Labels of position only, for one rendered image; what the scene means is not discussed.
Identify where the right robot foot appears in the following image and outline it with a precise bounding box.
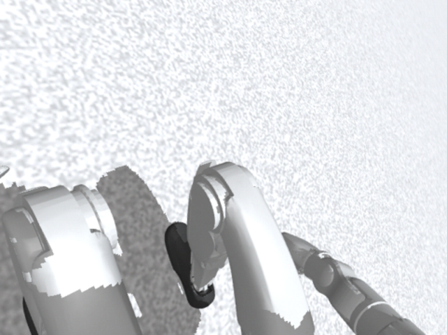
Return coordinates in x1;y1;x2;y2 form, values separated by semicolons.
165;222;215;308

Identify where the right robot arm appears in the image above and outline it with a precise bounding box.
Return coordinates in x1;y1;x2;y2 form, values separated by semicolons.
304;251;426;335

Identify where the left robot foot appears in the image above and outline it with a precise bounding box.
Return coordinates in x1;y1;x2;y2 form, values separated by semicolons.
23;296;38;335

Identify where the right robot hand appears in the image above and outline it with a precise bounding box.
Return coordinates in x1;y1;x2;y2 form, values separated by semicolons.
282;232;319;278

